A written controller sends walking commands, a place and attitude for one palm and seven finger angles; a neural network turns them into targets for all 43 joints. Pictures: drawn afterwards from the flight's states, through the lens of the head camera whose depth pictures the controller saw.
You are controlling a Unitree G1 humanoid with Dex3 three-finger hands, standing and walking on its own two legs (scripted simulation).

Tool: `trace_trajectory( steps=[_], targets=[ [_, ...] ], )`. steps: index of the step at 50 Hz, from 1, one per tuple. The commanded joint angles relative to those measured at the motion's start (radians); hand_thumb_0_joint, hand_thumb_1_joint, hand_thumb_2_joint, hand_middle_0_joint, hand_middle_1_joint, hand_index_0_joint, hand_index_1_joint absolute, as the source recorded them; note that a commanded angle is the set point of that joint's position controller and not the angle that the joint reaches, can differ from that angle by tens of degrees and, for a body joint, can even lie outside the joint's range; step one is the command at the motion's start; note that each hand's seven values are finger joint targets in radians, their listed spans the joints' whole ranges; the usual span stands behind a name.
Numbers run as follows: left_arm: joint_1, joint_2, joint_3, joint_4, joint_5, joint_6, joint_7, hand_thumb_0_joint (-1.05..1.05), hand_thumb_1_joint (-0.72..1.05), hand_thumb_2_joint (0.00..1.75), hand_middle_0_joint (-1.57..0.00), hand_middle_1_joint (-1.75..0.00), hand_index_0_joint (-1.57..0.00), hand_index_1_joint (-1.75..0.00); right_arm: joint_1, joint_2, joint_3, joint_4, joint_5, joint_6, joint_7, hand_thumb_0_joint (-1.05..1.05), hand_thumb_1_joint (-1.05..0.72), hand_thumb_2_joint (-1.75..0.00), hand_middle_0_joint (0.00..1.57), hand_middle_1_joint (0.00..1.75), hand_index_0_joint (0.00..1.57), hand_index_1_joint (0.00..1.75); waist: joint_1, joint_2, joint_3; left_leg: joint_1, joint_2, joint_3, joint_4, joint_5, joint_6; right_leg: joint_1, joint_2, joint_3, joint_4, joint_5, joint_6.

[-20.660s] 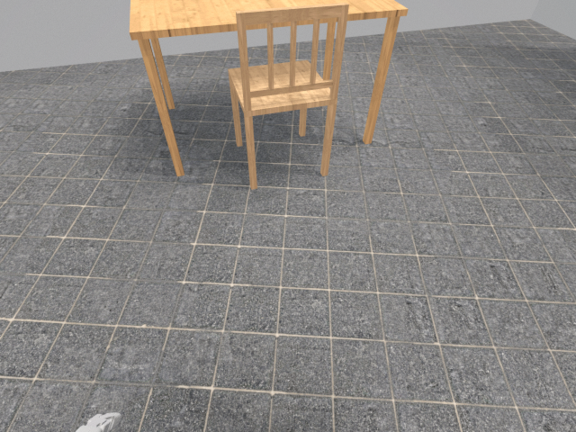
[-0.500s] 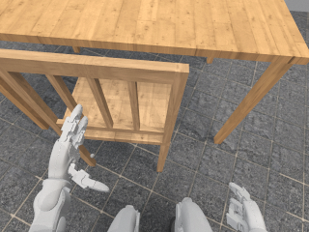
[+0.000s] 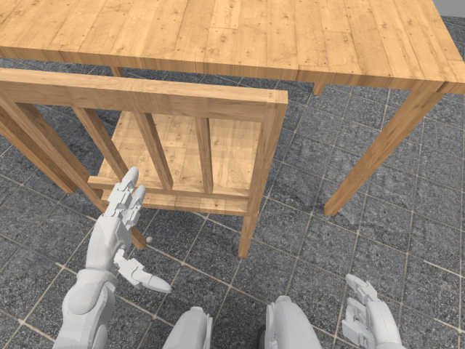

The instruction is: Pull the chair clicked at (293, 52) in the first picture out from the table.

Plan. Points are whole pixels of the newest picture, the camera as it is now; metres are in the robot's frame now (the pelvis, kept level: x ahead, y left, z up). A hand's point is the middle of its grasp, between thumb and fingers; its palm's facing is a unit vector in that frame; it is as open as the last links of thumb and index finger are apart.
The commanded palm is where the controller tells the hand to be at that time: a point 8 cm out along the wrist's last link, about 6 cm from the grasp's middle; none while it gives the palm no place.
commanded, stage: aim the fingers beside a spindle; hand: left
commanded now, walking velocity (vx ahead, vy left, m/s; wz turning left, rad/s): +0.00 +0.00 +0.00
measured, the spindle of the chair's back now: (157, 154) +0.45 +0.16 +0.01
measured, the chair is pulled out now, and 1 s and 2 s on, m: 0.00 0.00 0.00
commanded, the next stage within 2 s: none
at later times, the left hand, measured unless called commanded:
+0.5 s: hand (148, 231) +0.29 +0.14 +0.05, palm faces -0.07 -1.00 -0.05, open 17.0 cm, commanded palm +0.27 +0.21 +0.03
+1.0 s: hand (152, 245) +0.28 +0.15 +0.00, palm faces -0.08 -1.00 -0.01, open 17.0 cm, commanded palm +0.27 +0.20 +0.03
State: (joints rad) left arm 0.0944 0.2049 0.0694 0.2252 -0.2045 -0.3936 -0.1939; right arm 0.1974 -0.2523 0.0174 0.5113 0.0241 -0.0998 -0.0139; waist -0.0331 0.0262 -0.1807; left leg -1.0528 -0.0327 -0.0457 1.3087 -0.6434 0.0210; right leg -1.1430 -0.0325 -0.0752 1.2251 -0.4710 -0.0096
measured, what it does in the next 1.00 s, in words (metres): stands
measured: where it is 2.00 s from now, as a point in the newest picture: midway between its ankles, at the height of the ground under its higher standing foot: outside the picture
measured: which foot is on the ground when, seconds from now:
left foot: down 0.00-1.00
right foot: down 0.00-1.00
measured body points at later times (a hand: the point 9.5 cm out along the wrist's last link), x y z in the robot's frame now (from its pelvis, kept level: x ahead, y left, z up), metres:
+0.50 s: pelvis +0.01 +0.00 +0.00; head +0.11 +0.01 +0.44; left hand +0.29 +0.20 +0.05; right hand +0.18 -0.24 -0.09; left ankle -0.01 +0.10 -0.62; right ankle +0.06 -0.12 -0.62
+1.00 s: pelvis +0.00 +0.00 +0.00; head +0.11 +0.00 +0.44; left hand +0.28 +0.20 +0.00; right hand +0.18 -0.24 -0.09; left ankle -0.01 +0.10 -0.62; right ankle +0.06 -0.12 -0.62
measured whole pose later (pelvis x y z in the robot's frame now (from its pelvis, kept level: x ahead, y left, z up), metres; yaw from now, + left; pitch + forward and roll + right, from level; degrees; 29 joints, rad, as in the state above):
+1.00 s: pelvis +0.00 +0.00 +0.00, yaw +0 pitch +22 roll -2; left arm 0.12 0.21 0.07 0.24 -0.19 -0.36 -0.18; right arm 0.19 -0.25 0.02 0.49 0.03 -0.08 -0.01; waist -0.04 0.03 -0.18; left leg -1.05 -0.03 -0.05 1.31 -0.65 0.02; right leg -1.14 -0.03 -0.07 1.23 -0.48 -0.02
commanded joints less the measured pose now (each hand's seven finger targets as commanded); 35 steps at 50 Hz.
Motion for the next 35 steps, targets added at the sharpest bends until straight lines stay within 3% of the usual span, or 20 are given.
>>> trace_trajectory(
  steps=[1, 2, 3, 4, 7, 9, 11, 12, 14, 18, 20, 21, 22, 24, 27, 30, 31, 32, 34, 35],
  targets=[
    [-0.135, 0.155, 0.091, -0.388, -0.011, -0.110, 0.011, 0.00, -0.50, 0.30, -0.06, -0.08, -0.06, -0.08, -0.002, -0.127, -0.068, -0.152, -0.008, -0.064, -0.023, 0.00, -0.90, -0.90, 0.20, 0.30, 0.20, 0.30, 0.014, 0.045, -0.422, 0.153, 0.012, 0.002, -0.213, 0.399, -0.010, 0.409, 0.005, 0.048, -0.130, 0.229, -0.025],
    [-0.136, 0.194, 0.121, -0.430, -0.009, -0.125, 0.034, 0.00, -0.50, 0.30, -0.06, -0.08, -0.06, -0.08, 0.001, -0.126, -0.065, -0.150, -0.014, -0.065, -0.022, 0.00, -0.90, -0.90, 0.20, 0.30, 0.20, 0.30, 0.022, 0.072, -0.440, 0.169, 0.012, -0.003, -0.216, 0.437, -0.016, 0.414, 0.008, 0.043, -0.117, 0.256, -0.028],
    [-0.093, 0.196, 0.142, -0.426, -0.007, -0.130, 0.053, 0.00, -0.50, 0.30, -0.06, -0.08, -0.06, -0.08, 0.004, -0.117, -0.064, -0.148, -0.017, -0.060, -0.018, 0.00, -0.90, -0.90, 0.20, 0.30, 0.20, 0.30, 0.030, 0.067, -0.442, 0.180, 0.012, 0.000, -0.220, 0.464, -0.019, 0.426, 0.010, 0.043, -0.118, 0.279, -0.027],
    [-0.103, 0.187, 0.139, -0.423, -0.001, -0.137, 0.070, 0.00, -0.50, 0.30, -0.06, -0.08, -0.06, -0.08, -0.004, -0.114, -0.060, -0.140, -0.016, -0.058, -0.015, 0.00, -0.90, -0.90, 0.20, 0.30, 0.20, 0.30, 0.023, 0.079, -0.411, 0.179, 0.014, -0.003, -0.222, 0.460, -0.024, 0.402, 0.010, 0.037, -0.115, 0.267, -0.027],
    [-0.033, 0.136, 0.115, -0.273, 0.015, -0.107, 0.083, 0.00, -0.50, 0.30, -0.06, -0.08, -0.06, -0.08, -0.006, -0.117, -0.057, -0.125, -0.015, -0.044, -0.003, 0.00, -0.90, -0.90, 0.20, 0.30, 0.20, 0.30, 0.002, 0.021, -0.309, 0.111, 0.016, -0.003, -0.222, 0.388, -0.019, 0.357, 0.017, 0.028, -0.128, 0.205, -0.024],
    [-0.027, 0.069, 0.050, -0.148, 0.020, -0.068, 0.058, 0.00, -0.50, 0.30, -0.06, -0.08, -0.06, -0.08, -0.005, -0.127, -0.056, -0.126, -0.009, -0.035, 0.002, 0.00, -0.90, -0.90, 0.20, 0.30, 0.20, 0.30, -0.025, -0.033, -0.220, 0.054, 0.016, -0.002, -0.222, 0.288, -0.015, 0.309, 0.020, 0.023, -0.146, 0.123, -0.019],
    [-0.041, 0.007, -0.029, -0.106, 0.017, -0.036, 0.016, 0.00, -0.50, 0.30, -0.06, -0.08, -0.06, -0.08, -0.002, -0.137, -0.057, -0.138, 0.002, -0.033, 0.003, 0.00, -0.90, -0.90, 0.20, 0.30, 0.20, 0.30, -0.038, -0.041, -0.197, 0.042, 0.013, -0.006, -0.228, 0.237, -0.012, 0.286, 0.017, 0.022, -0.159, 0.075, -0.021],
    [-0.060, -0.010, -0.050, -0.108, 0.010, -0.028, -0.003, 0.00, -0.50, 0.30, -0.06, -0.08, -0.06, -0.08, -0.003, -0.139, -0.059, -0.143, 0.005, -0.035, 0.000, 0.00, -0.90, -0.90, 0.20, 0.30, 0.20, 0.30, -0.047, -0.057, -0.203, 0.045, 0.014, -0.005, -0.223, 0.240, -0.007, 0.291, 0.015, 0.026, -0.166, 0.081, -0.021],
    [-0.115, 0.008, -0.062, -0.203, 0.004, -0.036, -0.024, 0.00, -0.50, 0.30, -0.06, -0.08, -0.06, -0.08, -0.002, -0.141, -0.066, -0.156, 0.006, -0.041, -0.009, 0.00, -0.90, -0.90, 0.20, 0.30, 0.20, 0.30, -0.039, -0.021, -0.282, 0.088, 0.014, -0.008, -0.217, 0.276, -0.006, 0.309, 0.011, 0.029, -0.154, 0.118, -0.021],
    [-0.107, 0.153, 0.066, -0.491, -0.004, -0.116, 0.041, 0.00, -0.50, 0.30, -0.06, -0.08, -0.06, -0.08, 0.013, -0.124, -0.070, -0.164, -0.014, -0.059, -0.016, 0.00, -0.90, -0.90, 0.20, 0.30, 0.20, 0.30, 0.023, 0.080, -0.480, 0.242, 0.019, -0.021, -0.227, 0.520, -0.032, 0.402, 0.008, 0.030, -0.113, 0.284, -0.031],
    [-0.059, 0.158, 0.091, -0.516, 0.006, -0.144, 0.095, 0.00, -0.50, 0.30, -0.06, -0.08, -0.06, -0.08, 0.015, -0.110, -0.066, -0.153, -0.020, -0.057, -0.011, 0.00, -0.90, -0.90, 0.20, 0.30, 0.20, 0.30, 0.025, 0.081, -0.459, 0.265, 0.025, -0.022, -0.228, 0.586, -0.046, 0.391, 0.012, 0.022, -0.102, 0.315, -0.031],
    [-0.035, 0.139, 0.085, -0.482, 0.015, -0.145, 0.115, 0.00, -0.50, 0.30, -0.06, -0.08, -0.06, -0.08, 0.010, -0.103, -0.063, -0.147, -0.022, -0.053, -0.006, 0.00, -0.90, -0.90, 0.20, 0.30, 0.20, 0.30, 0.023, 0.077, -0.416, 0.236, 0.021, -0.017, -0.229, 0.559, -0.045, 0.385, 0.013, 0.022, -0.104, 0.303, -0.030],
    [-0.023, 0.172, 0.122, -0.430, 0.028, -0.141, 0.133, 0.00, -0.50, 0.30, -0.06, -0.08, -0.06, -0.08, 0.012, -0.109, -0.064, -0.136, -0.024, -0.047, -0.005, 0.00, -0.90, -0.90, 0.20, 0.30, 0.20, 0.30, 0.017, 0.046, -0.391, 0.198, 0.022, -0.018, -0.221, 0.533, -0.040, 0.377, 0.016, 0.020, -0.101, 0.295, -0.030],
    [0.006, 0.101, 0.080, -0.258, 0.045, -0.108, 0.131, 0.00, -0.50, 0.30, -0.06, -0.08, -0.06, -0.08, -0.001, -0.111, -0.057, -0.127, -0.021, -0.031, 0.004, 0.00, -0.90, -0.90, 0.20, 0.30, 0.20, 0.30, -0.011, -0.015, -0.256, 0.095, 0.018, -0.007, -0.218, 0.387, -0.027, 0.332, 0.018, 0.017, -0.117, 0.210, -0.022],
    [0.028, 0.012, -0.003, -0.074, 0.045, -0.045, 0.065, 0.00, -0.50, 0.30, -0.06, -0.08, -0.06, -0.08, -0.005, -0.128, -0.058, -0.132, -0.007, -0.019, 0.010, 0.00, -0.90, -0.90, 0.20, 0.30, 0.20, 0.30, -0.033, -0.080, -0.164, 0.017, 0.012, 0.000, -0.217, 0.249, -0.014, 0.290, 0.021, 0.025, -0.155, 0.097, -0.022],
    [-0.023, 0.000, -0.058, -0.186, 0.015, -0.028, -0.010, 0.00, -0.50, 0.30, -0.06, -0.08, -0.06, -0.08, -0.005, -0.137, -0.065, -0.170, 0.008, -0.025, 0.003, 0.00, -0.90, -0.90, 0.20, 0.30, 0.20, 0.30, -0.027, -0.045, -0.281, 0.063, 0.010, 0.004, -0.218, 0.274, -0.008, 0.345, 0.011, 0.035, -0.156, 0.134, -0.022],
    [-0.063, 0.029, -0.045, -0.263, 0.006, -0.040, -0.018, 0.00, -0.50, 0.30, -0.06, -0.08, -0.06, -0.08, -0.004, -0.135, -0.069, -0.174, 0.007, -0.030, -0.005, 0.00, -0.90, -0.90, 0.20, 0.30, 0.20, 0.30, -0.023, -0.018, -0.324, 0.099, 0.012, 0.000, -0.216, 0.321, -0.008, 0.365, 0.010, 0.038, -0.151, 0.179, -0.023],
    [-0.087, 0.045, -0.042, -0.352, -0.002, -0.059, -0.016, 0.00, -0.50, 0.30, -0.06, -0.08, -0.06, -0.08, -0.006, -0.130, -0.069, -0.183, 0.004, -0.038, -0.010, 0.00, -0.90, -0.90, 0.20, 0.30, 0.20, 0.30, -0.021, 0.006, -0.370, 0.131, 0.016, -0.003, -0.213, 0.365, -0.007, 0.384, 0.009, 0.037, -0.137, 0.214, -0.023],
    [-0.074, 0.120, 0.022, -0.528, -0.010, -0.111, 0.020, 0.00, -0.50, 0.30, -0.06, -0.08, -0.06, -0.08, 0.007, -0.117, -0.071, -0.181, -0.007, -0.053, -0.016, 0.00, -0.90, -0.90, 0.20, 0.30, 0.20, 0.30, 0.014, 0.080, -0.482, 0.228, 0.017, -0.011, -0.221, 0.492, -0.019, 0.431, 0.008, 0.040, -0.125, 0.294, -0.028],
    [-0.059, 0.139, 0.043, -0.561, -0.009, -0.131, 0.048, 0.00, -0.50, 0.30, -0.06, -0.08, -0.06, -0.08, 0.015, -0.110, -0.067, -0.172, -0.011, -0.058, -0.017, 0.00, -0.90, -0.90, 0.20, 0.30, 0.20, 0.30, 0.015, 0.085, -0.480, 0.250, 0.019, -0.011, -0.222, 0.537, -0.027, 0.427, 0.010, 0.037, -0.122, 0.320, -0.029]
  ],
)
